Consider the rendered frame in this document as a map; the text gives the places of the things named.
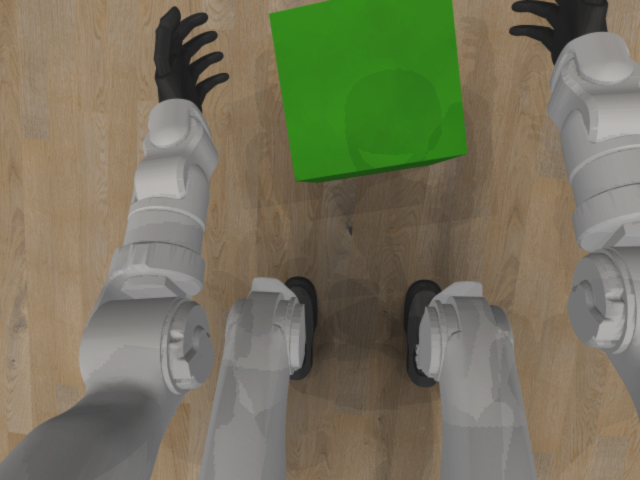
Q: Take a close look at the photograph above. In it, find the left robot forearm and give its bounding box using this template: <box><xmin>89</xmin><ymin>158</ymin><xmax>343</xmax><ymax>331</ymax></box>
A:
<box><xmin>79</xmin><ymin>99</ymin><xmax>218</xmax><ymax>383</ymax></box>

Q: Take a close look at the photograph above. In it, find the robot left shin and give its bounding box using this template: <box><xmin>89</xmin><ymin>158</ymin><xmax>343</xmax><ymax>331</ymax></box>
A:
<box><xmin>225</xmin><ymin>277</ymin><xmax>305</xmax><ymax>371</ymax></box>

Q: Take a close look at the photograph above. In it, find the left robot hand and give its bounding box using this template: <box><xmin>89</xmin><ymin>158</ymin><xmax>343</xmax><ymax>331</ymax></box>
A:
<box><xmin>154</xmin><ymin>6</ymin><xmax>229</xmax><ymax>113</ymax></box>

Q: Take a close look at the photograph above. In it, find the robot left upper arm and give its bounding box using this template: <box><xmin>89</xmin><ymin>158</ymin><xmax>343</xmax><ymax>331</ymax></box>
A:
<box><xmin>0</xmin><ymin>296</ymin><xmax>215</xmax><ymax>480</ymax></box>

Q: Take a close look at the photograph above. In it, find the right robot forearm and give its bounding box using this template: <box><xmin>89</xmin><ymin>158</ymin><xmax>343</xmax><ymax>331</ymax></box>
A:
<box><xmin>547</xmin><ymin>32</ymin><xmax>640</xmax><ymax>253</ymax></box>

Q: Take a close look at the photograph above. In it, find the right robot hand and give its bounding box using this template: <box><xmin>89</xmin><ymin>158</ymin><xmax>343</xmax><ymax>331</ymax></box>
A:
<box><xmin>509</xmin><ymin>0</ymin><xmax>608</xmax><ymax>66</ymax></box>

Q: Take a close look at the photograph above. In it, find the carton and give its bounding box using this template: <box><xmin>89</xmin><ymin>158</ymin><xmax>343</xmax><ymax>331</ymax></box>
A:
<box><xmin>269</xmin><ymin>0</ymin><xmax>467</xmax><ymax>183</ymax></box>

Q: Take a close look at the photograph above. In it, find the robot left thigh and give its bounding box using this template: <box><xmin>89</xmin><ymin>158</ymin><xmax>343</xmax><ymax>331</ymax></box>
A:
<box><xmin>199</xmin><ymin>291</ymin><xmax>306</xmax><ymax>480</ymax></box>

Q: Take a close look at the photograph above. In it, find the robot right upper arm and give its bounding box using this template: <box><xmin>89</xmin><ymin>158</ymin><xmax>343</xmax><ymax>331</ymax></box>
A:
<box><xmin>567</xmin><ymin>246</ymin><xmax>640</xmax><ymax>421</ymax></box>

